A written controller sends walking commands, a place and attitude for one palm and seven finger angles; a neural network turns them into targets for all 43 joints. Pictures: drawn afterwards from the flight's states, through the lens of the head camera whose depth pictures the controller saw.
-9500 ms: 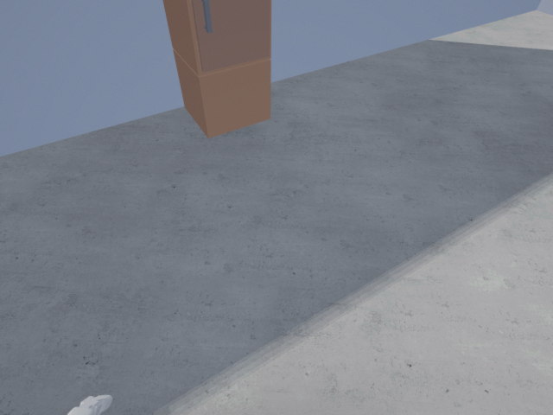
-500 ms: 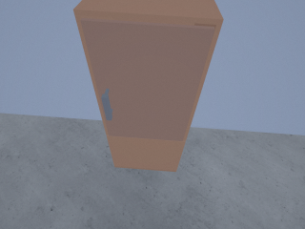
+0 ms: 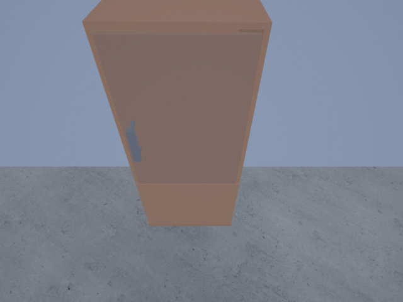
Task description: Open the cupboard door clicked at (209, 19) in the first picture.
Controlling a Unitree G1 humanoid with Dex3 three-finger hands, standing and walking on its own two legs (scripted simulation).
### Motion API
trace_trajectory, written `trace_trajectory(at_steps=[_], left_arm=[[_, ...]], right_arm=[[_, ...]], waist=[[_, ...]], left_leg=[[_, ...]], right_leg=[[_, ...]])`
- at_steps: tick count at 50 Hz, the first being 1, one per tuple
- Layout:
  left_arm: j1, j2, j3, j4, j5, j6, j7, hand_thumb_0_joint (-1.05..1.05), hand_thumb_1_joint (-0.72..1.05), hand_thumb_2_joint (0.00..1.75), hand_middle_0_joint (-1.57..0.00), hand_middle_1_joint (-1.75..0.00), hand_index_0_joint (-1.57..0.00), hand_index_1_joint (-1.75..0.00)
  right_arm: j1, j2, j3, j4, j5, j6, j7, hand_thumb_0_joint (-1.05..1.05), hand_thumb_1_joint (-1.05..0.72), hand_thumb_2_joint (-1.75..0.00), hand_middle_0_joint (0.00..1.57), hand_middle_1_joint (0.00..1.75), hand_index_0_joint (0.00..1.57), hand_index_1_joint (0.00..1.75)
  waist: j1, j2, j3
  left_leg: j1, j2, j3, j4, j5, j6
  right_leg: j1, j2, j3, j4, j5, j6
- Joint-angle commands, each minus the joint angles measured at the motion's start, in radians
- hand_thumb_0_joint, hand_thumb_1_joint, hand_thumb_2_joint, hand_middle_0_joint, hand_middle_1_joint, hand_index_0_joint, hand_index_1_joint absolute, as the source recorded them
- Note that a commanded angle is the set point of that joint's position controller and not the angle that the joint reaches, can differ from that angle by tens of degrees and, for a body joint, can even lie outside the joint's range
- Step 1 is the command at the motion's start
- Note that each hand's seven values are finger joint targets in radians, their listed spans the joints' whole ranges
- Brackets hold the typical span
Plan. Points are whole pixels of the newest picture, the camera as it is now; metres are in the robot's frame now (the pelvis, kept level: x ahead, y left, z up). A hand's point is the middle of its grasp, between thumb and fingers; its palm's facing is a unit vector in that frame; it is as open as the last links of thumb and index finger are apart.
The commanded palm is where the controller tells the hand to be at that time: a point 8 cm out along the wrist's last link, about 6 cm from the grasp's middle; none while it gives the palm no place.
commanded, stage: look again from close up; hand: left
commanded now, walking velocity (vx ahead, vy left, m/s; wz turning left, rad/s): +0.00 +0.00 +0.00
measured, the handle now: (135, 141) +0.59 +0.24 -0.08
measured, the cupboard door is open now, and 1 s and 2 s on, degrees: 0 0 0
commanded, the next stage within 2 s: shuffle to correct the standing spot in 0.24 s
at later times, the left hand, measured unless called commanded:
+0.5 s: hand out of the picture -0.03 +0.18 -0.18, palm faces +0.05 -0.99 -0.16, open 7.4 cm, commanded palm none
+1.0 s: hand out of the picture +0.14 +0.22 -0.17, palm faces +0.04 -0.97 -0.24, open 7.3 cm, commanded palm none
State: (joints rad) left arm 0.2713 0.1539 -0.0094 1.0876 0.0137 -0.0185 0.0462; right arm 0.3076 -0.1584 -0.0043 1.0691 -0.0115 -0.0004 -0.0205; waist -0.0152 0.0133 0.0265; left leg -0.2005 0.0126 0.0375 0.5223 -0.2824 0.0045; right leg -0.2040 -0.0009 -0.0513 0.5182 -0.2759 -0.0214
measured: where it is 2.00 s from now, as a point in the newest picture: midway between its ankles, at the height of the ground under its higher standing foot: outside the picture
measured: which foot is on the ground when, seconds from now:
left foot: down 0.00-1.00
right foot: down 0.00-0.72, up 0.74-1.00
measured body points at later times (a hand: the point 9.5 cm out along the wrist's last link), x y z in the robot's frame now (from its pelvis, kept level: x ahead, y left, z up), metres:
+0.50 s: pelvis +0.00 +0.02 +0.00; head -0.01 +0.02 +0.45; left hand -0.03 +0.23 -0.16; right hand -0.01 -0.20 -0.16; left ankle +0.00 +0.11 -0.74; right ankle +0.00 -0.10 -0.73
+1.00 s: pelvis +0.08 +0.02 +0.00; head +0.12 +0.02 +0.45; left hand +0.14 +0.27 -0.15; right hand +0.03 -0.17 -0.16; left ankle +0.00 +0.11 -0.74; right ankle +0.14 -0.08 -0.73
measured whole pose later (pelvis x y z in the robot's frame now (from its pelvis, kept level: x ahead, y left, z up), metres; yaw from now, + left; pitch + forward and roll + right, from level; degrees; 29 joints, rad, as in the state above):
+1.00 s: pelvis +0.08 +0.02 +0.00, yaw +1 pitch +0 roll +0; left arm 0.19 0.19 0.04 1.01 0.01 -0.01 0.04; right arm 0.38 -0.09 0.01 1.10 -0.01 -0.03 -0.05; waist -0.02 0.00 0.10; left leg -0.09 -0.04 0.03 0.47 -0.37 0.04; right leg -0.37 -0.03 -0.07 0.60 -0.19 -0.01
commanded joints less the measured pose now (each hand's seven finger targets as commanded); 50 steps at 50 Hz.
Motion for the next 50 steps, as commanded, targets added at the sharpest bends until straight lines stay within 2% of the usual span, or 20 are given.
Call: trace_trajectory(at_steps=[1, 6, 8, 17, 22, 25, 29, 31, 33, 34, 35, 36, 37, 38, 39, 40, 43, 48, 49, 50], left_arm=[[0.038, 0.108, 0.022, -0.057, 0.001, -0.006, -0.006, 0.0, 0.9, 0.9, -0.2, -0.3, -0.2, -0.3], [0.064, 0.098, 0.022, -0.063, 0.002, -0.003, -0.01, 0.0, 0.9, 0.9, -0.2, -0.3, -0.2, -0.3], [0.069, 0.095, 0.021, -0.062, 0.001, -0.003, -0.011, 0.0, 0.9, 0.9, -0.2, -0.3, -0.2, -0.3], [0.094, 0.08, 0.02, -0.049, 0.002, -0.005, -0.012, 0.0, 0.9, 0.9, -0.2, -0.3, -0.2, -0.3], [0.128, 0.078, 0.03, -0.042, 0.014, 0.001, -0.022, 0.0, 0.9, 0.9, -0.2, -0.3, -0.2, -0.3], [0.154, 0.083, 0.039, -0.041, 0.016, -0.002, -0.026, 0.0, 0.9, 0.9, -0.2, -0.3, -0.2, -0.3], [0.206, 0.107, 0.056, -0.025, 0.008, -0.016, -0.024, 0.0, 0.9, 0.9, -0.2, -0.3, -0.2, -0.3], [0.222, 0.126, 0.067, -0.024, 0.008, -0.019, -0.019, 0.0, 0.9, 0.9, -0.2, -0.3, -0.2, -0.3], [0.196, 0.117, 0.067, -0.028, 0.01, -0.021, -0.02, 0.0, 0.9, 0.9, -0.2, -0.3, -0.2, -0.3], [0.173, 0.097, 0.063, -0.031, 0.011, -0.019, -0.023, 0.0, 0.9, 0.9, -0.2, -0.3, -0.2, -0.3], [0.153, 0.065, 0.058, -0.039, 0.014, -0.017, -0.026, 0.0, 0.9, 0.9, -0.2, -0.3, -0.2, -0.3], [0.11, 0.03, 0.047, -0.059, 0.014, -0.02, -0.027, 0.0, 0.9, 0.9, -0.2, -0.3, -0.2, -0.3], [0.038, 0.039, 0.04, -0.091, 0.016, -0.027, -0.022, 0.0, 0.9, 0.9, -0.2, -0.3, -0.2, -0.3], [0.024, 0.048, 0.045, -0.091, 0.014, -0.03, -0.018, 0.0, 0.9, 0.9, -0.2, -0.3, -0.2, -0.3], [0.022, 0.037, 0.044, -0.086, 0.007, -0.03, -0.018, 0.0, 0.9, 0.9, -0.2, -0.3, -0.2, -0.3], [0.011, 0.021, 0.04, -0.087, 0.004, -0.027, -0.02, 0.0, 0.9, 0.9, -0.2, -0.3, -0.2, -0.3], [0.03, -0.008, 0.033, -0.076, -0.005, -0.002, -0.02, 0.0, 0.9, 0.9, -0.2, -0.3, -0.2, -0.3], [0.055, 0.061, 0.056, -0.09, 0.001, 0.011, -0.016, 0.0, 0.9, 0.9, -0.2, -0.3, -0.2, -0.3], [0.073, 0.078, 0.063, -0.094, 0.003, 0.007, -0.015, 0.0, 0.9, 0.9, -0.2, -0.3, -0.2, -0.3], [0.097, 0.118, 0.072, -0.094, 0.008, 0.001, -0.01, 0.0, 0.9, 0.9, -0.2, -0.3, -0.2, -0.3]], right_arm=[[0.037, -0.079, -0.005, -0.05, -0.008, -0.02, 0.0, 0.0, -0.9, -0.9, 0.2, 0.3, 0.2, 0.3], [0.046, -0.092, -0.006, -0.047, -0.007, -0.028, -0.003, 0.0, -0.9, -0.9, 0.2, 0.3, 0.2, 0.3], [0.046, -0.095, -0.007, -0.045, -0.006, -0.029, -0.003, 0.0, -0.9, -0.9, 0.2, 0.3, 0.2, 0.3], [0.051, -0.086, -0.005, -0.023, -0.003, -0.034, -0.005, 0.0, -0.9, -0.9, 0.2, 0.3, 0.2, 0.3], [0.057, -0.099, -0.014, -0.017, -0.012, -0.018, 0.002, 0.0, -0.9, -0.9, 0.2, 0.3, 0.2, 0.3], [0.056, -0.09, -0.017, -0.026, -0.013, -0.017, 0.005, 0.0, -0.9, -0.9, 0.2, 0.3, 0.2, 0.3], [0.047, -0.049, -0.009, -0.04, -0.012, -0.034, 0.008, 0.0, -0.9, -0.9, 0.2, 0.3, 0.2, 0.3], [0.049, -0.037, -0.01, -0.047, -0.011, -0.039, 0.011, 0.0, -0.9, -0.9, 0.2, 0.3, 0.2, 0.3], [0.076, -0.032, -0.007, -0.038, -0.009, -0.048, 0.012, 0.0, -0.9, -0.9, 0.2, 0.3, 0.2, 0.3], [0.119, -0.039, -0.007, -0.02, -0.007, -0.055, 0.011, 0.0, -0.9, -0.9, 0.2, 0.3, 0.2, 0.3], [0.192, -0.076, -0.015, 0.011, -0.008, -0.062, 0.007, 0.0, -0.9, -0.9, 0.2, 0.3, 0.2, 0.3], [0.299, -0.133, -0.025, 0.048, -0.013, -0.069, -0.005, 0.0, -0.9, -0.9, 0.2, 0.3, 0.2, 0.3], [0.355, -0.128, -0.02, 0.069, -0.018, -0.068, -0.02, 0.0, -0.9, -0.9, 0.2, 0.3, 0.2, 0.3], [0.342, -0.105, -0.007, 0.07, -0.018, -0.071, -0.028, 0.0, -0.9, -0.9, 0.2, 0.3, 0.2, 0.3], [0.293, -0.089, 0.001, 0.053, -0.017, -0.073, -0.032, 0.0, -0.9, -0.9, 0.2, 0.3, 0.2, 0.3], [0.256, -0.082, 0.003, 0.037, -0.016, -0.072, -0.035, 0.0, -0.9, -0.9, 0.2, 0.3, 0.2, 0.3], [0.148, -0.091, 0.003, 0.009, -0.007, -0.067, -0.042, 0.0, -0.9, -0.9, 0.2, 0.3, 0.2, 0.3], [0.122, -0.107, -0.033, -0.007, 0.002, -0.041, -0.045, 0.0, -0.9, -0.9, 0.2, 0.3, 0.2, 0.3], [0.117, -0.106, -0.039, -0.012, 0.004, -0.035, -0.042, 0.0, -0.9, -0.9, 0.2, 0.3, 0.2, 0.3], [0.122, -0.087, -0.043, -0.021, 0.006, -0.031, -0.04, 0.0, -0.9, -0.9, 0.2, 0.3, 0.2, 0.3]], waist=[[0.008, -0.01, 0.109], [0.016, 0.015, 0.066], [0.016, -0.01, 0.059], [0.017, -0.007, 0.062], [0.023, 0.014, 0.096], [0.03, -0.033, 0.133], [0.039, -0.139, 0.118], [0.035, -0.167, 0.11], [0.011, -0.129, 0.105], [-0.008, -0.058, 0.1], [-0.031, 0.098, 0.088], [-0.067, 0.28, 0.069], [-0.087, 0.272, 0.105], [-0.067, 0.175, 0.095], [-0.046, 0.089, 0.084], [-0.034, 0.037, 0.092], [0.01, 0.105, 0.042], [0.04, 0.089, -0.002], [0.052, 0.05, -0.021], [0.059, -0.022, -0.06]], left_leg=[[-0.11, 0.068, -0.097, -0.146, -0.011, 0.025], [-0.128, 0.081, -0.127, -0.19, -0.057, 0.036], [-0.128, 0.081, -0.127, -0.191, -0.062, 0.037], [-0.117, 0.08, -0.127, -0.201, -0.032, 0.039], [-0.164, 0.078, -0.135, -0.201, -0.311, 0.057], [-0.207, 0.059, -0.119, -0.152, -0.311, 0.062], [-0.248, -0.01, -0.002, 0.047, -0.135, 0.042], [-0.24, -0.008, 0.028, 0.105, -0.117, 0.039], [-0.14, -0.003, 0.027, 0.031, -0.074, 0.042], [-0.052, 0.01, -0.007, -0.033, -0.01, 0.05], [0.046, 0.093, -0.129, -0.104, 0.079, 0.082], [0.181, 0.241, -0.342, -0.191, 0.292, 0.155], [0.277, 0.317, -0.439, -0.214, 0.611, 0.226], [0.298, 0.334, -0.399, -0.159, 0.901, 0.254], [0.26, 0.324, -0.321, -0.129, 1.037, 0.256], [0.229, 0.304, -0.275, -0.116, 1.112, 0.241], [0.118, 0.204, -0.132, -0.132, 1.094, 0.156], [0.114, 0.186, -0.115, -0.039, 0.961, 0.102], [0.09, 0.17, -0.114, 0.008, 0.878, 0.084], [0.009, 0.125, -0.094, 0.087, 0.699, 0.055]], right_leg=[[-0.064, -0.093, 0.108, -0.142, -0.069, -0.026], [-0.016, -0.085, 0.091, -0.112, -0.016, -0.02], [-0.012, -0.086, 0.089, -0.111, -0.007, -0.017], [-0.017, -0.097, 0.084, -0.119, 0.022, -0.013], [-0.061, -0.081, 0.08, -0.101, -0.248, -0.025], [-0.069, -0.093, 0.118, -0.119, -0.301, -0.044], [-0.003, -0.19, 0.253, -0.196, -0.289, -0.103], [-0.009, -0.239, 0.289, -0.229, -0.296, -0.128], [-0.06, -0.212, 0.219, -0.166, -0.181, -0.118], [-0.109, -0.154, 0.14, -0.08, -0.123, -0.093], [-0.189, -0.069, 0.04, 0.074, -0.099, -0.057], [-0.34, 0.005, -0.072, 0.316, -0.142, -0.016], [-0.499, 0.008, -0.031, 0.478, -0.308, -0.012], [-0.519, -0.038, 0.019, 0.54, -0.299, -0.015], [-0.475, -0.066, 0.032, 0.522, -0.284, -0.012], [-0.437, -0.07, 0.022, 0.464, -0.271, -0.005], [-0.22, -0.054, -0.005, 0.264, -0.068, 0.018], [-0.066, -0.026, -0.028, 0.038, 0.141, 0.007], [-0.009, -0.036, -0.02, -0.004, 0.257, 0.0], [0.097, -0.103, 0.058, 0.021, 0.58, -0.026]])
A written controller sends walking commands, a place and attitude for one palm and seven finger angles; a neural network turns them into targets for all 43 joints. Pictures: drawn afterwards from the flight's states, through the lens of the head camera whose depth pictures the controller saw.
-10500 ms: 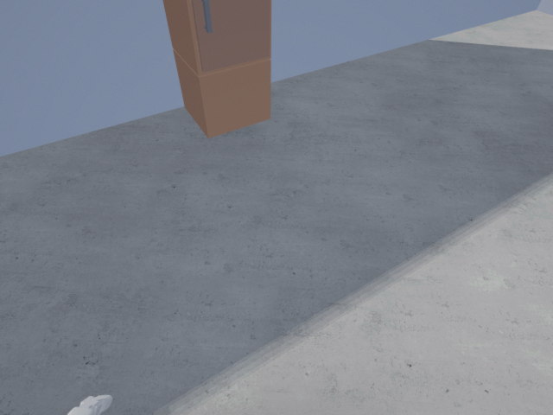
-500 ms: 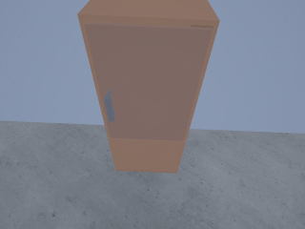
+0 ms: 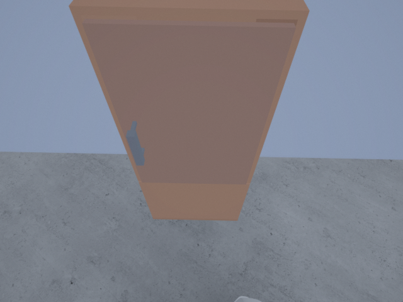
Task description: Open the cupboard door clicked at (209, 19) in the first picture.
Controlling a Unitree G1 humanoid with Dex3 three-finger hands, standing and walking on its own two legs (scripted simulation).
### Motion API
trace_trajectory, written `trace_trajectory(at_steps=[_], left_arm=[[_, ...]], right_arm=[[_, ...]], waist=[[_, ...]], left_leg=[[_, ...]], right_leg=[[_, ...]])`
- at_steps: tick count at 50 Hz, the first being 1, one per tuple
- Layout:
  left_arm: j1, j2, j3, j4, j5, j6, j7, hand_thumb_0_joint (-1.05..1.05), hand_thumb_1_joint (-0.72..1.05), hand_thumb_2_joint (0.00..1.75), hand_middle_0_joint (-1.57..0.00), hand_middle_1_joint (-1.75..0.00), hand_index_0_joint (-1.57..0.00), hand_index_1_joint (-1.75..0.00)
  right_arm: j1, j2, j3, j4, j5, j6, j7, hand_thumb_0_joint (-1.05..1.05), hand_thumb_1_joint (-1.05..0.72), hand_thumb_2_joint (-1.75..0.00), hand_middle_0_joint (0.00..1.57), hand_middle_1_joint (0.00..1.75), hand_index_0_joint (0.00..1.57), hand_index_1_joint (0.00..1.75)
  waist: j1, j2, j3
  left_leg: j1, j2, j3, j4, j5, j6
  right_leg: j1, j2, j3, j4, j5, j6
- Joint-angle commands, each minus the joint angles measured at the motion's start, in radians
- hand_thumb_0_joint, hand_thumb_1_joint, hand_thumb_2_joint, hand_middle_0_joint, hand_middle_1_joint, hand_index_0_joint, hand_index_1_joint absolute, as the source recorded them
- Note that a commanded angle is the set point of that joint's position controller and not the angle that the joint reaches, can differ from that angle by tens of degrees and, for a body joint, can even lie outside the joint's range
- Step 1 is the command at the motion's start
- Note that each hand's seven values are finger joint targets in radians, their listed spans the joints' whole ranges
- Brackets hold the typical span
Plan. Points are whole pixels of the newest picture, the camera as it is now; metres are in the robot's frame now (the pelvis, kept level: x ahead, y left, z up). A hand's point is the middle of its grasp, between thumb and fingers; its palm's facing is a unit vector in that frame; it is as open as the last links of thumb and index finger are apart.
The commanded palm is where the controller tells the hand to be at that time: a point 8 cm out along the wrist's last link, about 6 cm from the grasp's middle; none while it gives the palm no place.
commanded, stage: come to a stop and stand still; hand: left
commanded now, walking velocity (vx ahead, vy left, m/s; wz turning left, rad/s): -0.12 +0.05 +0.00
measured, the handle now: (137, 143) +0.52 +0.21 -0.07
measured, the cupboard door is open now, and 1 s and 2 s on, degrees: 0 0 0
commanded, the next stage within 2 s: look again from close up in 0.84 s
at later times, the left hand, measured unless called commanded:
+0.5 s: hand out of the picture +0.00 +0.19 -0.17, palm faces +0.10 -0.97 -0.21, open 7.3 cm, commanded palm none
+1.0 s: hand out of the picture -0.07 +0.16 -0.17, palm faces +0.05 -0.99 -0.16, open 7.4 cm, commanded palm none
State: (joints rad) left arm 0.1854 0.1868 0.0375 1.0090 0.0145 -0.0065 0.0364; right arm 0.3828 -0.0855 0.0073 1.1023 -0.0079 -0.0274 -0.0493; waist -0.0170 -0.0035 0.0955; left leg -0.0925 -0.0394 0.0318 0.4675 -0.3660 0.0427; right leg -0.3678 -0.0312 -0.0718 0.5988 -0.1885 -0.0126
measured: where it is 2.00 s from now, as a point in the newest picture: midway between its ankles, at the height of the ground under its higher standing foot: outside the picture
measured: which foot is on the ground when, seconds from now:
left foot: down 0.00-0.04, up 0.06-0.28, down 0.30-1.00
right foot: up 0.00-0.00, down 0.02-1.00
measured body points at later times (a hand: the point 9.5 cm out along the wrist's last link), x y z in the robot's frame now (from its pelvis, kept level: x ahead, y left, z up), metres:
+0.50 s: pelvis -0.03 +0.01 +0.00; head -0.03 +0.01 +0.45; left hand -0.01 +0.24 -0.16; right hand +0.01 -0.22 -0.15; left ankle -0.02 +0.12 -0.73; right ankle -0.01 -0.11 -0.74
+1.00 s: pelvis -0.05 +0.01 +0.00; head -0.04 +0.01 +0.45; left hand -0.07 +0.21 -0.16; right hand -0.06 -0.20 -0.16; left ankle -0.02 +0.12 -0.73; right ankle -0.01 -0.11 -0.73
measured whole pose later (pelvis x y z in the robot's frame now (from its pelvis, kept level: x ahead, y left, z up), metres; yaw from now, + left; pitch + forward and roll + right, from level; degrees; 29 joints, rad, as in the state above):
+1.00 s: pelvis -0.05 +0.01 +0.00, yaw +1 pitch -1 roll -1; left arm 0.34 0.11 -0.02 1.09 0.02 -0.02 0.04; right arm 0.33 -0.13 0.00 1.09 -0.01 0.02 -0.01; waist 0.01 0.01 0.03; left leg -0.27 0.02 0.05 0.52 -0.24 0.01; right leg -0.26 0.00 -0.03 0.48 -0.21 -0.01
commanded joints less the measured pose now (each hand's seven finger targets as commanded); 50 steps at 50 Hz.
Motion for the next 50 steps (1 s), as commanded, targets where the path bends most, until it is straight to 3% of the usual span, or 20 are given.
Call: trace_trajectory(at_steps=[1, 2, 3, 4, 7, 13, 14, 15, 16, 17, 22, 25, 26, 27, 29, 35, 46, 47, 48, 50], left_arm=[[0.204, 0.122, 0.032, -0.015, 0.009, -0.016, 0.004, 0.0, 0.9, 0.9, -0.2, -0.3, -0.2, -0.3], [0.227, 0.147, 0.035, -0.006, 0.005, -0.017, 0.006, 0.0, 0.9, 0.9, -0.2, -0.3, -0.2, -0.3], [0.213, 0.141, 0.033, -0.017, 0.005, -0.019, 0.011, 0.0, 0.9, 0.9, -0.2, -0.3, -0.2, -0.3], [0.154, 0.125, 0.029, -0.036, 0.007, -0.013, 0.015, 0.0, 0.9, 0.9, -0.2, -0.3, -0.2, -0.3], [0.04, 0.119, 0.03, -0.09, 0.014, 0.005, 0.016, 0.0, 0.9, 0.9, -0.2, -0.3, -0.2, -0.3], [0.003, 0.132, 0.039, -0.111, 0.008, 0.027, 0.006, 0.0, 0.9, 0.9, -0.2, -0.3, -0.2, -0.3], [0.008, 0.097, 0.03, -0.122, 0.002, 0.035, 0.0, 0.0, 0.9, 0.9, -0.2, -0.3, -0.2, -0.3], [0.024, 0.044, 0.023, -0.139, -0.003, 0.042, -0.004, 0.0, 0.9, 0.9, -0.2, -0.3, -0.2, -0.3], [0.01, 0.037, 0.023, -0.143, -0.003, 0.042, -0.004, 0.0, 0.9, 0.9, -0.2, -0.3, -0.2, -0.3], [0.021, 0.041, 0.024, -0.131, 0.004, 0.038, -0.007, 0.0, 0.9, 0.9, -0.2, -0.3, -0.2, -0.3], [0.133, 0.006, 0.002, -0.06, 0.008, 0.021, -0.016, 0.0, 0.9, 0.9, -0.2, -0.3, -0.2, -0.3], [0.132, 0.059, -0.006, -0.04, 0.003, -0.005, -0.008, 0.0, 0.9, 0.9, -0.2, -0.3, -0.2, -0.3], [0.132, 0.069, -0.01, -0.037, 0.002, -0.006, -0.008, 0.0, 0.9, 0.9, -0.2, -0.3, -0.2, -0.3], [0.132, 0.067, -0.01, -0.03, 0.001, -0.012, -0.008, 0.0, 0.9, 0.9, -0.2, -0.3, -0.2, -0.3], [0.122, 0.063, -0.017, -0.02, -0.002, -0.012, -0.008, 0.0, 0.9, 0.9, -0.2, -0.3, -0.2, -0.3], [0.168, 0.056, -0.022, 0.016, 0.001, -0.006, -0.006, 0.0, 0.9, 0.9, -0.2, -0.3, -0.2, -0.3], [0.213, 0.024, -0.024, 0.054, 0.0, -0.012, -0.004, 0.0, 0.9, 0.9, -0.2, -0.3, -0.2, -0.3], [0.281, 0.059, -0.034, 0.09, 0.015, -0.029, 0.034, 0.0, 0.9, 0.9, -0.2, -0.3, -0.2, -0.3], [0.209, 0.113, -0.026, 0.039, 0.006, -0.031, 0.023, 0.0, 0.9, 0.9, -0.2, -0.3, -0.2, -0.3], [0.146, 0.114, -0.013, 0.007, 0.008, -0.036, 0.013, 0.0, 0.9, 0.9, -0.2, -0.3, -0.2, -0.3]], right_arm=[[0.076, -0.14, -0.061, -0.057, 0.004, 0.002, -0.005, 0.0, -0.9, -0.9, 0.2, 0.3, 0.2, 0.3], [0.087, -0.104, -0.061, -0.059, 0.011, 0.009, -0.003, 0.0, -0.9, -0.9, 0.2, 0.3, 0.2, 0.3], [0.047, -0.089, -0.057, -0.068, 0.012, 0.018, -0.006, 0.0, -0.9, -0.9, 0.2, 0.3, 0.2, 0.3], [0.012, -0.083, -0.057, -0.07, 0.01, 0.029, -0.003, 0.0, -0.9, -0.9, 0.2, 0.3, 0.2, 0.3], [0.003, -0.064, -0.054, -0.065, 0.001, 0.045, 0.018, 0.0, -0.9, -0.9, 0.2, 0.3, 0.2, 0.3], [0.076, -0.068, -0.047, -0.056, -0.005, 0.034, 0.03, 0.0, -0.9, -0.9, 0.2, 0.3, 0.2, 0.3], [0.075, -0.105, -0.052, -0.065, -0.006, 0.028, 0.028, 0.0, -0.9, -0.9, 0.2, 0.3, 0.2, 0.3], [0.035, -0.165, -0.064, -0.099, -0.017, 0.022, 0.025, 0.0, -0.9, -0.9, 0.2, 0.3, 0.2, 0.3], [-0.051, -0.199, -0.063, -0.141, -0.026, 0.023, 0.022, 0.0, -0.9, -0.9, 0.2, 0.3, 0.2, 0.3], [-0.127, -0.188, -0.056, -0.159, -0.027, 0.018, 0.021, 0.0, -0.9, -0.9, 0.2, 0.3, 0.2, 0.3], [-0.152, -0.182, -0.049, -0.155, -0.017, 0.013, 0.016, 0.0, -0.9, -0.9, 0.2, 0.3, 0.2, 0.3], [-0.09, -0.139, -0.04, -0.136, -0.003, 0.012, 0.02, 0.0, -0.9, -0.9, 0.2, 0.3, 0.2, 0.3], [-0.072, -0.139, -0.038, -0.127, -0.002, 0.006, 0.023, 0.0, -0.9, -0.9, 0.2, 0.3, 0.2, 0.3], [-0.07, -0.145, -0.039, -0.116, -0.004, 0.013, 0.022, 0.0, -0.9, -0.9, 0.2, 0.3, 0.2, 0.3], [-0.064, -0.153, -0.037, -0.102, -0.003, 0.017, 0.024, 0.0, -0.9, -0.9, 0.2, 0.3, 0.2, 0.3], [-0.063, -0.148, -0.025, -0.064, -0.005, 0.018, 0.028, 0.0, -0.9, -0.9, 0.2, 0.3, 0.2, 0.3], [-0.008, -0.122, -0.019, -0.019, -0.007, 0.011, 0.024, 0.0, -0.9, -0.9, 0.2, 0.3, 0.2, 0.3], [-0.156, -0.175, -0.024, -0.085, -0.004, 0.004, 0.034, 0.0, -0.9, -0.9, 0.2, 0.3, 0.2, 0.3], [-0.081, -0.119, -0.022, -0.115, -0.005, 0.02, 0.04, 0.0, -0.9, -0.9, 0.2, 0.3, 0.2, 0.3], [0.027, -0.114, -0.023, -0.094, -0.018, 0.011, 0.044, 0.0, -0.9, -0.9, 0.2, 0.3, 0.2, 0.3]], waist=[[0.058, -0.109, -0.188], [0.058, -0.186, -0.226], [0.063, -0.223, -0.234], [0.054, -0.215, -0.199], [0.016, -0.167, -0.139], [-0.023, -0.093, -0.102], [-0.018, 0.023, -0.072], [-0.004, 0.234, -0.028], [0.013, 0.272, 0.023], [0.038, 0.192, 0.013], [0.065, 0.087, -0.019], [0.018, -0.04, -0.04], [0.009, -0.006, -0.062], [0.006, -0.095, -0.105], [0.0, -0.134, -0.082], [0.015, -0.013, 0.002], [0.026, -0.002, -0.001], [0.075, 0.061, 0.024], [-0.001, 0.045, -0.065], [-0.034, 0.082, -0.103]], left_leg=[[-0.223, 0.088, -0.041, 0.271, 0.431, -0.013], [-0.296, 0.005, -0.007, 0.418, -0.116, -0.039], [-0.292, 0.022, -0.049, 0.531, -0.295, -0.037], [-0.289, 0.041, -0.066, 0.59, -0.291, -0.04], [-0.262, 0.052, -0.017, 0.513, -0.2, -0.053], [-0.024, 0.036, 0.049, 0.031, 0.084, -0.054], [-0.042, 0.093, -0.037, -0.071, 0.048, -0.033], [-0.172, 0.257, -0.26, -0.217, -0.037, 0.03], [-0.347, 0.347, -0.339, -0.298, -0.077, 0.105], [-0.419, 0.33, -0.303, -0.298, -0.059, 0.123], [-0.295, 0.218, -0.149, -0.162, 0.064, 0.067], [-0.194, 0.116, -0.071, -0.07, 0.13, -0.005], [-0.14, 0.114, -0.072, -0.082, 0.157, -0.008], [-0.11, 0.121, -0.058, -0.056, 0.151, -0.016], [-0.093, 0.116, -0.051, -0.066, 0.119, -0.021], [-0.164, 0.128, -0.082, -0.144, 0.016, -0.015], [-0.211, 0.125, -0.094, -0.157, 0.012, -0.016], [-0.216, 0.126, -0.016, 0.053, 0.086, -0.055], [-0.169, 0.069, -0.025, 0.083, -0.006, -0.052], [-0.114, 0.09, -0.035, 0.046, 0.061, -0.034]], right_leg=[[0.37, -0.218, 0.217, -0.005, 0.837, -0.115], [0.414, -0.367, 0.29, -0.056, 1.043, -0.227], [0.358, -0.407, 0.315, -0.11, 1.012, -0.281], [0.268, -0.372, 0.306, -0.146, 0.842, -0.283], [0.116, -0.29, 0.211, -0.209, 0.474, -0.221], [-0.082, -0.183, 0.185, -0.182, -0.112, -0.106], [-0.116, -0.116, 0.135, -0.113, -0.217, -0.06], [-0.116, -0.023, 0.057, 0.008, -0.274, -0.005], [-0.025, 0.003, 0.026, 0.101, -0.26, 0.009], [0.07, -0.011, 0.057, 0.154, -0.215, 0.003], [0.146, -0.011, 0.062, -0.049, -0.08, 0.011], [0.125, -0.105, 0.207, -0.223, 0.053, -0.03], [0.105, -0.113, 0.195, -0.217, 0.057, -0.034], [0.104, -0.095, 0.207, -0.227, 0.022, -0.03], [0.07, -0.1, 0.195, -0.261, -0.076, -0.029], [0.055, -0.065, 0.171, -0.287, -0.201, -0.018], [0.098, -0.06, 0.149, -0.266, -0.158, -0.021], [0.074, -0.103, 0.171, -0.259, 0.026, -0.021], [0.017, -0.149, 0.259, -0.314, -0.328, -0.056], [-0.035, -0.12, 0.19, -0.244, -0.325, -0.067]])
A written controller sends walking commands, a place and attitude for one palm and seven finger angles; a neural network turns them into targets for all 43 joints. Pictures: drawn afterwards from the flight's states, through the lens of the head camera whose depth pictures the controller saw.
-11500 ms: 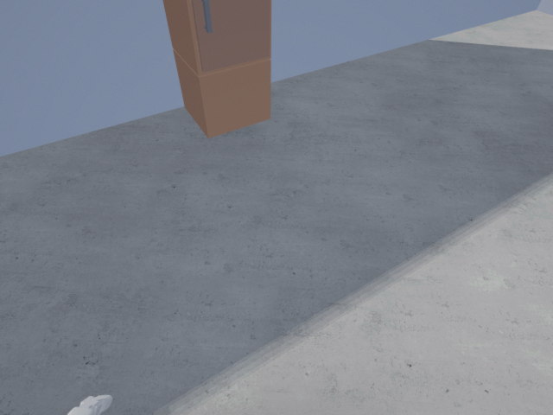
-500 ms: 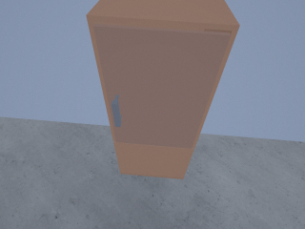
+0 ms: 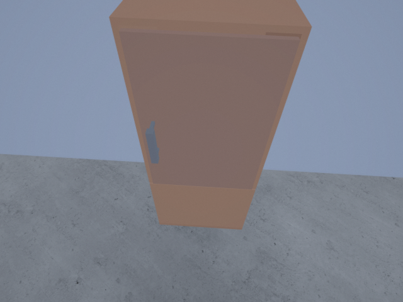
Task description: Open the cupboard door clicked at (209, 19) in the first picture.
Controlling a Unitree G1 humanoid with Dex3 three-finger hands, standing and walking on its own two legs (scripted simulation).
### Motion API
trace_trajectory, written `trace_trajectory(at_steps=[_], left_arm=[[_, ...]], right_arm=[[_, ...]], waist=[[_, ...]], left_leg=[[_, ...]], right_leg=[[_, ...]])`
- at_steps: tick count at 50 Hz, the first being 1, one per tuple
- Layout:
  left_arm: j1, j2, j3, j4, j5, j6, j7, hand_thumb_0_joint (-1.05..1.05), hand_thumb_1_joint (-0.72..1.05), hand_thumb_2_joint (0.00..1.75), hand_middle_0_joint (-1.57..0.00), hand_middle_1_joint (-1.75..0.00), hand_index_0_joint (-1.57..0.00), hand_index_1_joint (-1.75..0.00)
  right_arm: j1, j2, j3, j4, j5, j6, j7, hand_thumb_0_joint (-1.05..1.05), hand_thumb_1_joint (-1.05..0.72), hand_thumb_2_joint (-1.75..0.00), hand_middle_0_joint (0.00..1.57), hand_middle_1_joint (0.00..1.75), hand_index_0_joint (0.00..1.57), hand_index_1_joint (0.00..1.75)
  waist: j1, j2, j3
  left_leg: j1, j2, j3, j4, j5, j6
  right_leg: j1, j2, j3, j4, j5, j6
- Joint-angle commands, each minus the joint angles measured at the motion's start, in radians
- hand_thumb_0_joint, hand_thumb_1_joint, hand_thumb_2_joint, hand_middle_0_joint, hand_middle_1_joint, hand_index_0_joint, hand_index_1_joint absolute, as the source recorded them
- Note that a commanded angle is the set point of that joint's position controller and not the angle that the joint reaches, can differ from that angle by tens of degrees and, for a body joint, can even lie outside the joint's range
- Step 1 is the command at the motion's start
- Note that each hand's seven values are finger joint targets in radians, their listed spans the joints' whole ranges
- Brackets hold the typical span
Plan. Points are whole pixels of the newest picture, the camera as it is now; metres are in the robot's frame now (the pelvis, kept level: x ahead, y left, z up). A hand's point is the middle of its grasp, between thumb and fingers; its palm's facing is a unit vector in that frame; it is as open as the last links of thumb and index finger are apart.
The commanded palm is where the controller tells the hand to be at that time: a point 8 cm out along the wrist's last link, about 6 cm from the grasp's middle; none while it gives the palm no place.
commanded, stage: look again from close up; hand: left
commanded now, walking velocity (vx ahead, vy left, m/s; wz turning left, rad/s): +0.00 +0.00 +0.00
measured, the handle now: (153, 142) +0.57 +0.19 -0.08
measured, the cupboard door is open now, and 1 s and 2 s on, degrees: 0 0 0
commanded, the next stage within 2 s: raise the hand with hooked fingers in 0.44 s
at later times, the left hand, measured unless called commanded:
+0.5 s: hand out of the picture +0.07 +0.20 -0.16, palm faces -0.01 -0.97 -0.24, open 7.4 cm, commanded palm none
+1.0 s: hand (112, 283) +0.18 +0.20 -0.10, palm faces +0.10 -1.00 +0.00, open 8.8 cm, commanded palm +0.18 +0.26 -0.07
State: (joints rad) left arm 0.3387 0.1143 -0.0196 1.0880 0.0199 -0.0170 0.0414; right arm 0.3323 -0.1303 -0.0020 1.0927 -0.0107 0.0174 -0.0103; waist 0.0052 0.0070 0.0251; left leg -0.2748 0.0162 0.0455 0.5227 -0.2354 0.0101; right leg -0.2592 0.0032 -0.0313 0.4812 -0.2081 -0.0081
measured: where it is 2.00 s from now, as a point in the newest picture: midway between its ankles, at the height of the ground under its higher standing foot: outside the picture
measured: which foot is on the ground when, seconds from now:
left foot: down 0.00-1.00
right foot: down 0.00-1.00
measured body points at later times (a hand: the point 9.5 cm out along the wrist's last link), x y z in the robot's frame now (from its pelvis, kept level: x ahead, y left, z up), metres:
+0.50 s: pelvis +0.03 +0.01 +0.00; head +0.04 +0.00 +0.45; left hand +0.07 +0.25 -0.14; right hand +0.05 -0.23 -0.16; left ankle +0.03 +0.11 -0.74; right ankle +0.03 -0.12 -0.74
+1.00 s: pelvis +0.02 -0.02 -0.10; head +0.09 +0.00 +0.34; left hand +0.17 +0.26 -0.10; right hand +0.27 -0.26 -0.14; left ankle +0.03 +0.11 -0.74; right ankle +0.03 -0.12 -0.74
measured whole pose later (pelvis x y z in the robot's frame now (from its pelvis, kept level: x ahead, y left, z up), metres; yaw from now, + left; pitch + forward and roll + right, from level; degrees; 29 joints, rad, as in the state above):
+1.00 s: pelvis +0.02 -0.02 -0.10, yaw +2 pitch +16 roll -1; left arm 0.41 0.21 0.27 0.28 -0.33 -0.59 -0.47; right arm 0.11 -0.28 -0.08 0.52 0.02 -0.28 -0.02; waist 0.05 -0.05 -0.14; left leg -0.96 0.03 -0.02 1.25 -0.57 -0.02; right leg -0.94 0.00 -0.08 1.24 -0.58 -0.04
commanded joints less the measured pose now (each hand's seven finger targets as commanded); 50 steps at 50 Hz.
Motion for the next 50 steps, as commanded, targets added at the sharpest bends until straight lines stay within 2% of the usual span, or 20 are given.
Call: trace_trajectory(at_steps=[1, 6, 14, 26, 27, 28, 29, 30, 31, 32, 33, 35, 36, 38, 39, 41, 43, 46, 49, 50], left_arm=[[-0.006, 0.165, 0.037, -0.068, -0.001, -0.027, 0.006, 0.0, 0.9, 0.9, -0.2, -0.3, -0.2, -0.3], [0.02, 0.118, 0.029, -0.057, 0.001, -0.017, -0.003, 0.0, 0.9, 0.9, -0.2, -0.3, -0.2, -0.3], [-0.007, 0.149, 0.033, -0.067, -0.004, -0.022, -0.003, 0.0, 0.9, 0.9, -0.2, -0.3, -0.2, -0.3], [-0.06, 0.204, 0.042, -0.063, -0.005, -0.02, -0.007, 0.0, 0.9, 0.9, -0.2, -0.3, -0.2, -0.3], [0.038, 0.18, 0.032, -0.027, -0.002, -0.014, 0.032, 0.0, 0.9, 0.9, -0.2, -0.3, -0.2, -0.3], [-0.789, 0.495, 0.298, -1.494, -0.174, -0.24, 0.025, 0.0, 0.88, 0.89, -0.2, -0.32, -0.2, -0.32], [-0.204, 0.372, 0.235, -1.178, -0.101, -0.198, 0.024, 0.0, 0.85, 0.88, -0.2, -0.33, -0.2, -0.33], [-0.162, 0.313, 0.218, -1.07, -0.142, -0.163, 0.061, 0.0, 0.83, 0.87, -0.21, -0.34, -0.21, -0.34], [0.068, 0.075, 0.088, -0.92, -0.173, -0.098, 0.047, 0.0, 0.81, 0.86, -0.21, -0.36, -0.21, -0.36], [-0.131, 0.111, 0.114, -1.065, -0.197, -0.142, 0.029, 0.0, 0.78, 0.85, -0.21, -0.37, -0.21, -0.37], [-0.113, 0.157, 0.177, -1.019, -0.194, -0.198, 0.004, 0.0, 0.76, 0.84, -0.21, -0.39, -0.21, -0.39], [0.152, 0.128, 0.239, -0.786, -0.212, -0.305, -0.073, 0.0, 0.71, 0.82, -0.21, -0.42, -0.21, -0.42], [0.218, 0.084, 0.228, -0.742, -0.233, -0.37, -0.131, 0.0, 0.69, 0.81, -0.22, -0.43, -0.22, -0.43], [0.264, 0.086, 0.239, -0.749, -0.272, -0.521, -0.259, 0.0, 0.64, 0.79, -0.22, -0.47, -0.22, -0.47], [0.259, 0.104, 0.251, -0.755, -0.282, -0.588, -0.323, 0.0, 0.62, 0.78, -0.22, -0.48, -0.22, -0.48], [0.222, 0.166, 0.28, -0.746, -0.294, -0.679, -0.453, 0.0, 0.57, 0.76, -0.22, -0.51, -0.22, -0.51], [0.133, 0.242, 0.344, -0.829, -0.32, -0.693, -0.519, 0.0, 0.53, 0.74, -0.23, -0.54, -0.23, -0.54], [-0.063, 0.34, 0.447, -1.086, -0.403, -0.69, -0.527, 0.0, 0.46, 0.71, -0.23, -0.58, -0.23, -0.58], [-0.132, 0.327, 0.438, -1.28, -0.429, -0.71, -0.5, 0.0, 0.39, 0.68, -0.24, -0.63, -0.24, -0.63], [-0.183, 0.337, 0.425, -1.331, -0.427, -0.707, -0.502, 0.0, 0.36, 0.67, -0.24, -0.64, -0.24, -0.64]], right_arm=[[0.076, -0.07, -0.013, -0.084, -0.013, -0.039, 0.005, 0.0, -0.9, -0.9, 0.2, 0.3, 0.2, 0.3], [0.032, -0.114, -0.017, -0.112, -0.009, -0.049, -0.005, 0.0, -0.9, -0.9, 0.2, 0.3, 0.2, 0.3], [0.024, -0.147, -0.018, -0.086, -0.006, -0.064, -0.009, 0.0, -0.9, -0.9, 0.2, 0.3, 0.2, 0.3], [-0.051, -0.187, -0.019, -0.059, -0.004, -0.067, -0.013, 0.0, -0.9, -0.9, 0.2, 0.3, 0.2, 0.3], [-0.126, -0.185, -0.019, -0.119, 0.012, -0.055, -0.006, 0.0, -0.9, -0.9, 0.2, 0.3, 0.2, 0.3], [-0.095, -0.321, -0.059, -0.44, 0.052, -0.194, -0.046, 0.0, -0.9, -0.9, 0.2, 0.3, 0.2, 0.3], [-0.169, -0.243, -0.034, -0.407, 0.038, -0.283, -0.084, 0.0, -0.9, -0.9, 0.2, 0.3, 0.2, 0.3], [-0.17, -0.257, -0.031, -0.34, 0.042, -0.301, -0.086, 0.0, -0.9, -0.9, 0.2, 0.3, 0.2, 0.3], [-0.141, -0.195, -0.034, -0.338, 0.061, -0.302, -0.073, 0.0, -0.9, -0.9, 0.2, 0.3, 0.2, 0.3], [-0.161, -0.242, -0.04, -0.421, 0.048, -0.316, -0.06, 0.0, -0.9, -0.9, 0.2, 0.3, 0.2, 0.3], [-0.156, -0.254, -0.063, -0.43, 0.036, -0.323, -0.058, 0.0, -0.9, -0.9, 0.2, 0.3, 0.2, 0.3], [-0.169, -0.242, -0.08, -0.471, 0.028, -0.321, -0.043, 0.0, -0.9, -0.9, 0.2, 0.3, 0.2, 0.3], [-0.173, -0.233, -0.08, -0.496, 0.023, -0.32, -0.028, 0.0, -0.9, -0.9, 0.2, 0.3, 0.2, 0.3], [-0.197, -0.236, -0.1, -0.547, 0.014, -0.329, -0.007, 0.0, -0.9, -0.9, 0.2, 0.3, 0.2, 0.3], [-0.208, -0.241, -0.107, -0.574, 0.014, -0.336, 0.002, 0.0, -0.9, -0.9, 0.2, 0.3, 0.2, 0.3], [-0.21, -0.247, -0.11, -0.617, 0.023, -0.342, 0.024, 0.0, -0.9, -0.9, 0.2, 0.3, 0.2, 0.3], [-0.216, -0.252, -0.111, -0.666, 0.029, -0.344, 0.018, 0.0, -0.9, -0.9, 0.2, 0.3, 0.2, 0.3], [-0.201, -0.247, -0.107, -0.713, 0.028, -0.344, -0.007, 0.0, -0.9, -0.9, 0.2, 0.3, 0.2, 0.3], [-0.173, -0.227, -0.095, -0.682, 0.022, -0.343, -0.026, 0.0, -0.9, -0.9, 0.2, 0.3, 0.2, 0.3], [-0.161, -0.235, -0.091, -0.667, 0.016, -0.343, -0.036, 0.0, -0.9, -0.9, 0.2, 0.3, 0.2, 0.3]], waist=[[-0.047, 0.083, -0.025], [-0.008, 0.002, 0.084], [-0.006, -0.065, 0.061], [-0.005, -0.002, 0.003], [0.035, -0.167, 0.039], [-0.102, -0.023, -0.459], [0.021, 0.181, -0.385], [0.005, 0.209, -0.324], [-0.026, 0.136, -0.167], [-0.053, 0.125, -0.037], [-0.058, 0.069, -0.041], [0.002, -0.081, 0.038], [0.025, -0.189, -0.001], [0.052, -0.257, -0.096], [0.059, -0.242, -0.149], [0.056, -0.071, -0.225], [0.06, -0.024, -0.346], [0.053, 0.071, -0.481], [0.009, 0.136, -0.534], [-0.014, 0.088, -0.519]], left_leg=[[0.036, 0.046, -0.081, -0.061, -0.071, 0.004], [-0.111, 0.087, -0.161, -0.205, -0.182, 0.038], [-0.014, 0.079, -0.125, -0.2, -0.024, 0.04], [0.088, 0.088, -0.088, -0.171, 0.145, 0.032], [0.011, 0.119, -0.047, 0.009, 0.121, 0.001], [0.214, -0.014, -0.069, -0.095, 0.27, 0.015], [0.292, 0.019, -0.029, -0.083, 0.395, 0.018], [0.195, 0.013, -0.036, -0.073, 0.298, -0.023], [0.132, 0.015, -0.05, -0.079, 0.213, -0.017], [0.031, 0.004, -0.081, -0.049, 0.131, -0.017], [-0.017, -0.002, -0.074, -0.001, 0.068, -0.014], [-0.199, -0.021, -0.069, 0.092, 0.008, -0.022], [-0.268, -0.025, -0.063, 0.151, 0.005, -0.025], [-0.387, -0.04, -0.04, 0.281, -0.011, -0.026], [-0.432, -0.048, -0.034, 0.334, 0.004, -0.027], [-0.477, -0.057, -0.025, 0.432, 0.034, -0.03], [-0.533, -0.057, -0.012, 0.511, 0.021, -0.013], [-0.573, -0.045, -0.023, 0.6, -0.019, -0.001], [-0.54, -0.022, -0.046, 0.657, 0.045, 0.011], [-0.56, -0.014, -0.057, 0.679, 0.038, 0.016]], right_leg=[[-0.113, -0.119, 0.124, -0.091, -0.26, -0.059], [-0.032, -0.069, 0.079, -0.03, -0.148, -0.037], [0.001, -0.089, 0.1, -0.056, -0.023, -0.032], [0.053, -0.106, 0.103, -0.063, 0.106, -0.028], [0.049, -0.149, 0.125, -0.085, 0.266, -0.003], [0.106, -0.037, 0.02, 0.03, 0.279, -0.026], [0.055, -0.007, 0.005, 0.061, 0.119, -0.042], [0.038, -0.017, -0.037, 0.057, 0.039, -0.036], [-0.052, -0.014, -0.051, 0.041, 0.016, -0.017], [-0.113, -0.022, -0.06, 0.049, 0.01, -0.013], [-0.173, -0.018, -0.067, 0.062, -0.032, -0.012], [-0.269, -0.006, -0.091, 0.134, -0.101, -0.02], [-0.322, 0.002, -0.096, 0.201, -0.111, -0.02], [-0.376, 0.002, -0.066, 0.319, -0.084, -0.02], [-0.376, 0.0, -0.05, 0.374, -0.039, -0.022], [-0.397, -0.014, -0.001, 0.464, 0.043, -0.033], [-0.423, -0.017, 0.041, 0.524, 0.028, -0.025], [-0.42, -0.02, 0.125, 0.535, -0.072, -0.011], [-0.44, -0.012, 0.122, 0.567, 0.045, -0.004], [-0.474, 0.0, 0.112, 0.586, 0.025, -0.012]])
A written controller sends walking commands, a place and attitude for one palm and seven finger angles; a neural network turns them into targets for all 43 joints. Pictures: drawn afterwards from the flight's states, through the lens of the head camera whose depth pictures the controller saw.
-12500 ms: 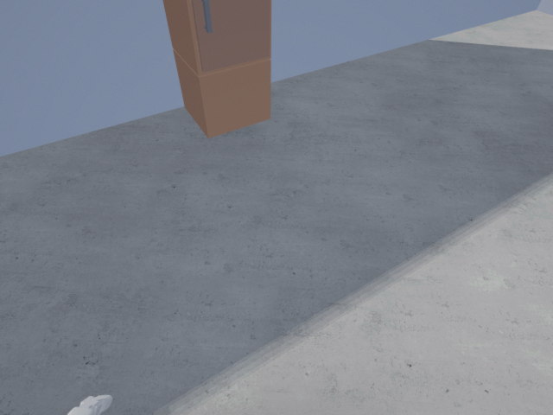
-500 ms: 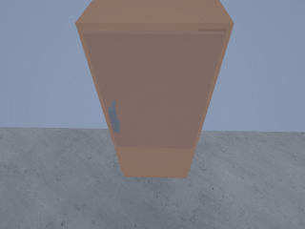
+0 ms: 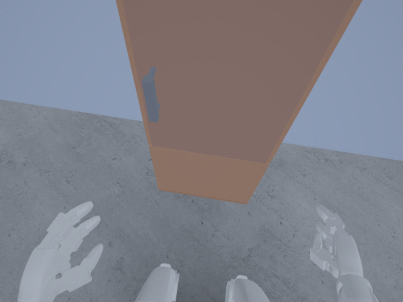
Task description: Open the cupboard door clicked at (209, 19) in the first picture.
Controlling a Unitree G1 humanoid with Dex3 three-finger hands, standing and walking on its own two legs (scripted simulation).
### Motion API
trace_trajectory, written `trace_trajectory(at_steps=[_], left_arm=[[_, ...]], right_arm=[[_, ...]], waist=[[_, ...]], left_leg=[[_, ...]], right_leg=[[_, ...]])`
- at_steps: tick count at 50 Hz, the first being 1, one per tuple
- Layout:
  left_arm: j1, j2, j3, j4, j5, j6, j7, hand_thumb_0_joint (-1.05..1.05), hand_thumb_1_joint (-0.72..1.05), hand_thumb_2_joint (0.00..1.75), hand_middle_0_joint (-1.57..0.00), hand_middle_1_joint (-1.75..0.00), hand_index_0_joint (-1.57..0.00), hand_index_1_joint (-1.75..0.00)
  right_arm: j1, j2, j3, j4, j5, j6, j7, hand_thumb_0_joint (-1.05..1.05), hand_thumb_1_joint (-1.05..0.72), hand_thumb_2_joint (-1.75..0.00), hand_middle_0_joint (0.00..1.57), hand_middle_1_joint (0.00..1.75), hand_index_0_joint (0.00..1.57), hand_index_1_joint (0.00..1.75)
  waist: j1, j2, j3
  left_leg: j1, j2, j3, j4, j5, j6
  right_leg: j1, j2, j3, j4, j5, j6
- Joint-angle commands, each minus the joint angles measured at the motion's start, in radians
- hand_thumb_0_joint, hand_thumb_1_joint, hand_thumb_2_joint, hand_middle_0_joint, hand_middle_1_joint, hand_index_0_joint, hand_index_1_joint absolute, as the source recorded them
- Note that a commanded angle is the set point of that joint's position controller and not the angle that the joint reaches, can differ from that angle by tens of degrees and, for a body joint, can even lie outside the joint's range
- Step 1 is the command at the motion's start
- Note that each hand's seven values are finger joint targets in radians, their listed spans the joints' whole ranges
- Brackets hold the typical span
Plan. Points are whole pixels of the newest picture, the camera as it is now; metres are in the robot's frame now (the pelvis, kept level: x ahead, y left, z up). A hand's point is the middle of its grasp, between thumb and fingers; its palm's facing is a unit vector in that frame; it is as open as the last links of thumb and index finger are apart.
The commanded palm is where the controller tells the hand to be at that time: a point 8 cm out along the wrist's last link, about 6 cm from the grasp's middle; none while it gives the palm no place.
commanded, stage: raise the hand with hooked fingers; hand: left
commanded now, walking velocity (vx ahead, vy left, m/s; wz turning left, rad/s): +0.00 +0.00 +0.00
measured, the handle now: (153, 95) +0.56 +0.19 +0.03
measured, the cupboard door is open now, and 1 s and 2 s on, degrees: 0 0 0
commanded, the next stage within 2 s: move the hooked fingers beside the handle in 1.64 s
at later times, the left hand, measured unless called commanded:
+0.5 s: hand (65, 232) +0.21 +0.26 +0.03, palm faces +0.02 -1.00 -0.06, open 11.8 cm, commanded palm +0.20 +0.31 +0.04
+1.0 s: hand (52, 209) +0.25 +0.30 +0.03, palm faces -0.03 -1.00 -0.06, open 13.9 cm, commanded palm +0.24 +0.35 +0.04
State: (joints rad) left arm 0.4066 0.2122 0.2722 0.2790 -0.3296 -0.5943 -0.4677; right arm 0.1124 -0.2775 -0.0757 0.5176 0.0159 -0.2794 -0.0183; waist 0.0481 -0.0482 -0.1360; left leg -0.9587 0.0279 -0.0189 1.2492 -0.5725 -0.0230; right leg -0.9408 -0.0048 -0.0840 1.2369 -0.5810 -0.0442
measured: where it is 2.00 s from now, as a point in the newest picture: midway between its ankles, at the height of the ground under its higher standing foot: outside the picture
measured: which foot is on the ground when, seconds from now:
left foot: down 0.00-1.00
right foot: down 0.00-1.00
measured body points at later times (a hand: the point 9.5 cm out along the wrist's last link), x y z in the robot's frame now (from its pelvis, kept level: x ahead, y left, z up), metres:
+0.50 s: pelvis -0.02 +0.03 -0.01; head +0.06 +0.04 +0.43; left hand +0.21 +0.32 +0.03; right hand +0.13 -0.24 -0.09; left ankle +0.02 +0.13 -0.63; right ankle +0.01 -0.09 -0.63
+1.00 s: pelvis -0.02 +0.04 -0.01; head +0.08 +0.07 +0.43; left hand +0.24 +0.36 +0.04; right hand +0.16 -0.20 -0.08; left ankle +0.02 +0.13 -0.63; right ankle +0.01 -0.09 -0.63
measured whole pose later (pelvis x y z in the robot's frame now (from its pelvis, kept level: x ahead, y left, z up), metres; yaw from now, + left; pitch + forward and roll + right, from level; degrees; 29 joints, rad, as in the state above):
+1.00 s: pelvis -0.02 +0.04 -0.01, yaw -1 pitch +19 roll -4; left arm 0.10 0.38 0.38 0.28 -0.35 -0.38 -0.50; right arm 0.23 -0.26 0.03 0.52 0.03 -0.22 -0.06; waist 0.01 0.01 -0.15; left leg -1.08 0.01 -0.01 1.29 -0.55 0.04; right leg -1.02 -0.02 -0.08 1.21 -0.52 0.01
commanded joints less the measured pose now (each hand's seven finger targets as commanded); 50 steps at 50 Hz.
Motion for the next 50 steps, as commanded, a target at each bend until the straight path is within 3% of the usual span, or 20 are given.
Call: trace_trajectory(at_steps=[1, 3, 5, 6, 9, 10, 11, 12, 13, 15, 18, 21, 23, 26, 30, 34, 38, 42, 46, 50], left_arm=[[-0.24, 0.2, 0.081, -0.495, -0.061, -0.114, 0.002, 0.0, 0.34, 0.66, -0.24, -0.66, -0.24, -0.66], [-0.248, 0.179, 0.024, -0.463, -0.037, -0.068, -0.016, 0.0, 0.29, 0.64, -0.24, -0.69, -0.24, -0.69], [-0.254, 0.197, 0.023, -0.358, -0.038, 0.013, -0.056, 0.0, 0.25, 0.62, -0.25, -0.72, -0.25, -0.72], [-0.217, 0.21, 0.042, -0.31, -0.035, 0.06, -0.073, 0.0, 0.22, 0.61, -0.25, -0.74, -0.25, -0.74], [-0.107, 0.247, 0.122, -0.247, -0.064, 0.205, -0.091, 0.0, 0.15, 0.58, -0.25, -0.78, -0.25, -0.78], [-0.073, 0.277, 0.176, -0.214, -0.08, 0.242, -0.087, 0.0, 0.13, 0.57, -0.25, -0.8, -0.25, -0.8], [-0.074, 0.279, 0.2, -0.263, -0.094, 0.253, -0.074, 0.0, 0.11, 0.56, -0.26, -0.81, -0.26, -0.81], [-0.054, 0.292, 0.234, -0.264, -0.1, 0.261, -0.049, 0.0, 0.08, 0.55, -0.26, -0.82, -0.26, -0.82], [-0.072, 0.274, 0.231, -0.284, -0.103, 0.251, -0.02, 0.0, 0.06, 0.54, -0.26, -0.84, -0.26, -0.84], [-0.115, 0.274, 0.241, -0.308, -0.098, 0.203, 0.036, 0.0, 0.01, 0.52, -0.26, -0.87, -0.26, -0.87], [-0.155, 0.224, 0.166, -0.318, -0.056, 0.115, 0.081, 0.0, -0.06, 0.49, -0.27, -0.92, -0.27, -0.92], [-0.229, 0.217, 0.096, -0.265, -0.029, 0.072, 0.053, 0.0, -0.13, 0.46, -0.27, -0.96, -0.27, -0.96], [-0.242, 0.234, 0.083, -0.242, -0.025, 0.07, 0.024, 0.0, -0.17, 0.44, -0.28, -0.99, -0.28, -0.99], [-0.285, 0.311, 0.129, -0.282, -0.038, 0.078, -0.01, 0.0, -0.24, 0.41, -0.28, -1.03, -0.28, -1.03], [-0.277, 0.367, 0.206, -0.33, -0.06, 0.09, 0.016, 0.0, -0.34, 0.37, -0.29, -1.1, -0.29, -1.1], [-0.258, 0.317, 0.191, -0.281, -0.06, 0.11, 0.047, 0.0, -0.43, 0.33, -0.29, -1.15, -0.29, -1.15], [-0.305, 0.298, 0.143, -0.182, -0.037, 0.161, 0.016, 0.0, -0.5, 0.3, -0.3, -1.2, -0.3, -1.2], [-0.402, 0.343, 0.152, -0.214, -0.032, 0.174, -0.024, 0.0, -0.5, 0.3, -0.3, -1.2, -0.3, -1.2], [-0.441, 0.405, 0.226, -0.241, -0.055, 0.144, -0.033, 0.0, -0.5, 0.3, -0.3, -1.2, -0.3, -1.2], [-0.454, 0.42, 0.257, -0.147, -0.064, 0.14, -0.042, 0.0, -0.5, 0.3, -0.3, -1.2, -0.3, -1.2]], right_arm=[[0.054, -0.09, -0.014, -0.077, -0.008, -0.045, -0.034, 0.0, -0.9, -0.9, 0.2, 0.3, 0.2, 0.3], [0.059, -0.104, -0.009, -0.056, -0.005, -0.049, -0.042, 0.0, -0.9, -0.9, 0.2, 0.3, 0.2, 0.3], [0.064, -0.114, -0.002, -0.045, 0.005, -0.047, -0.053, 0.0, -0.9, -0.9, 0.2, 0.3, 0.2, 0.3], [0.068, -0.117, -0.003, -0.048, 0.014, -0.042, -0.056, 0.0, -0.9, -0.9, 0.2, 0.3, 0.2, 0.3], [0.047, -0.115, -0.005, -0.088, 0.03, -0.018, -0.056, 0.0, -0.9, -0.9, 0.2, 0.3, 0.2, 0.3], [0.029, -0.109, -0.006, -0.102, 0.029, -0.009, -0.055, 0.0, -0.9, -0.9, 0.2, 0.3, 0.2, 0.3], [0.034, -0.101, -0.002, -0.119, 0.028, -0.002, -0.052, 0.0, -0.9, -0.9, 0.2, 0.3, 0.2, 0.3], [0.029, -0.089, -0.004, -0.127, 0.027, 0.006, -0.049, 0.0, -0.9, -0.9, 0.2, 0.3, 0.2, 0.3], [0.026, -0.079, -0.002, -0.133, 0.027, 0.006, -0.048, 0.0, -0.9, -0.9, 0.2, 0.3, 0.2, 0.3], [0.025, -0.068, 0.001, -0.125, 0.017, 0.002, -0.045, 0.0, -0.9, -0.9, 0.2, 0.3, 0.2, 0.3], [0.054, -0.079, 0.0, -0.102, 0.012, -0.006, -0.038, 0.0, -0.9, -0.9, 0.2, 0.3, 0.2, 0.3], [0.082, -0.109, 0.004, -0.092, 0.014, -0.01, -0.043, 0.0, -0.9, -0.9, 0.2, 0.3, 0.2, 0.3], [0.095, -0.125, 0.008, -0.097, 0.021, -0.015, -0.048, 0.0, -0.9, -0.9, 0.2, 0.3, 0.2, 0.3], [0.106, -0.145, 0.01, -0.109, 0.026, -0.019, -0.059, 0.0, -0.9, -0.9, 0.2, 0.3, 0.2, 0.3], [0.105, -0.143, 0.016, -0.119, 0.02, -0.018, -0.059, 0.0, -0.9, -0.9, 0.2, 0.3, 0.2, 0.3], [0.103, -0.139, 0.018, -0.117, 0.017, -0.002, -0.049, 0.0, -0.9, -0.9, 0.2, 0.3, 0.2, 0.3], [0.116, -0.157, 0.023, -0.123, 0.022, 0.015, -0.045, 0.0, -0.9, -0.9, 0.2, 0.3, 0.2, 0.3], [0.13, -0.168, 0.023, -0.131, 0.023, 0.013, -0.05, 0.0, -0.9, -0.9, 0.2, 0.3, 0.2, 0.3], [0.138, -0.162, 0.025, -0.121, 0.014, 0.006, -0.053, 0.0, -0.9, -0.9, 0.2, 0.3, 0.2, 0.3], [0.138, -0.163, 0.029, -0.11, 0.013, 0.014, -0.055, 0.0, -0.9, -0.9, 0.2, 0.3, 0.2, 0.3]], waist=[[-0.075, 0.152, -0.315], [-0.101, 0.175, -0.269], [-0.111, 0.132, -0.242], [-0.101, 0.087, -0.261], [-0.041, 0.035, -0.33], [-0.006, 0.026, -0.346], [0.003, 0.017, -0.394], [0.014, -0.003, -0.389], [0.013, -0.014, -0.37], [0.018, 0.022, -0.322], [-0.023, 0.057, -0.266], [-0.071, 0.058, -0.21], [-0.076, 0.087, -0.194], [-0.058, 0.121, -0.253], [-0.024, 0.181, -0.301], [-0.035, 0.185, -0.273], [-0.064, 0.154, -0.211], [-0.07, 0.16, -0.264], [-0.049, 0.172, -0.336], [-0.046, 0.164, -0.308]], left_leg=[[0.115, -0.02, 0.004, -0.043, 0.36, 0.055], [0.105, -0.014, -0.009, -0.046, 0.331, 0.061], [0.062, -0.016, -0.017, -0.035, 0.309, 0.063], [0.045, -0.016, -0.019, -0.044, 0.299, 0.062], [0.032, -0.03, -0.014, -0.093, 0.309, 0.059], [0.032, -0.031, -0.016, -0.099, 0.337, 0.054], [0.044, -0.034, -0.013, -0.106, 0.359, 0.054], [0.035, -0.034, -0.013, -0.116, 0.358, 0.05], [0.027, -0.033, -0.013, -0.122, 0.344, 0.05], [0.02, -0.028, -0.018, -0.131, 0.326, 0.044], [0.051, -0.024, -0.021, -0.153, 0.26, 0.046], [0.025, -0.026, -0.026, -0.148, 0.151, 0.051], [0.023, -0.031, -0.03, -0.17, 0.088, 0.052], [0.073, -0.029, -0.042, -0.195, 0.084, 0.053], [0.141, -0.026, -0.063, -0.226, 0.156, 0.042], [0.148, -0.026, -0.069, -0.234, 0.166, 0.03], [0.116, -0.023, -0.08, -0.241, 0.114, 0.027], [0.175, -0.018, -0.094, -0.241, 0.168, 0.022], [0.219, -0.018, -0.088, -0.209, 0.3, 0.011], [0.167, -0.021, -0.08, -0.191, 0.293, 0.015]], right_leg=[[0.16, 0.012, 0.161, -0.179, 0.372, 0.024], [0.091, 0.022, 0.128, -0.18, 0.307, 0.02], [0.086, 0.029, 0.126, -0.187, 0.269, 0.02], [0.103, 0.024, 0.126, -0.2, 0.263, 0.028], [0.216, 0.004, 0.126, -0.232, 0.26, 0.042], [0.252, 0.007, 0.122, -0.221, 0.284, 0.035], [0.282, 0.0, 0.116, -0.212, 0.322, 0.042], [0.29, -0.003, 0.115, -0.216, 0.324, 0.047], [0.275, -0.003, 0.114, -0.22, 0.299, 0.049], [0.23, 0.008, 0.1, -0.204, 0.247, 0.035], [0.113, 0.019, 0.062, -0.197, 0.148, 0.028], [0.023, 0.021, 0.066, -0.206, 0.033, 0.026], [0.004, 0.017, 0.066, -0.216, -0.009, 0.023], [0.019, 0.02, 0.056, -0.203, 0.017, 0.015], [0.042, 0.029, 0.021, -0.17, 0.098, 0.006], [0.016, 0.028, 0.002, -0.164, 0.119, 0.013], [-0.022, 0.032, -0.003, -0.17, 0.103, 0.015], [-0.021, 0.034, -0.003, -0.166, 0.137, 0.011], [-0.003, 0.038, -0.003, -0.151, 0.187, 0.006], [-0.01, 0.039, -0.002, -0.14, 0.182, 0.005]])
